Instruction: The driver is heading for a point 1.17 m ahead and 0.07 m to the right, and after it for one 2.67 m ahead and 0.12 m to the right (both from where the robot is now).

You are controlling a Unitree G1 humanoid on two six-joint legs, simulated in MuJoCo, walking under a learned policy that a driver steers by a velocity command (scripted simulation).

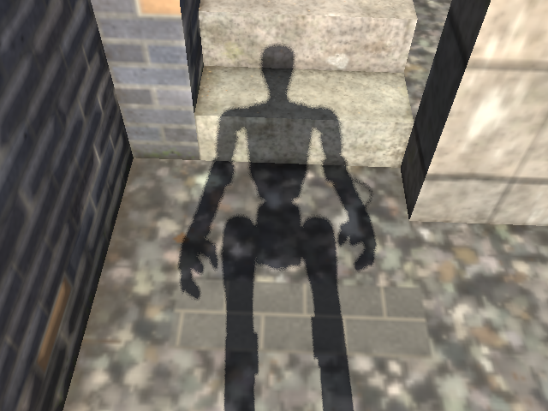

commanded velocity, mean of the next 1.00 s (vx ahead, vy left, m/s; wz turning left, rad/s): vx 0.44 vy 0.00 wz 0.00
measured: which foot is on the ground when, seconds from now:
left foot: down 0.00-0.32, up 0.34-0.82, down 0.84-1.00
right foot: up 0.00-0.30, down 0.32-0.84, up 0.86-1.00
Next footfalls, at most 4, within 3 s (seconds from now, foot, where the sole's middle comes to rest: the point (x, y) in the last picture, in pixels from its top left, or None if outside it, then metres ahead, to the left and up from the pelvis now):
0.32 right None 0.14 -0.16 -0.77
0.84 left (244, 396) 0.50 0.08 -0.77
1.34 right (328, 302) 0.75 -0.13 -0.77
1.78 left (249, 241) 0.95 0.09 -0.77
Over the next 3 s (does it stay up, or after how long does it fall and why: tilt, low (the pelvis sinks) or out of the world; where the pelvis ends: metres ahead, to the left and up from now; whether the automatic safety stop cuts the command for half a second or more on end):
stays up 1.07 -0.07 0.01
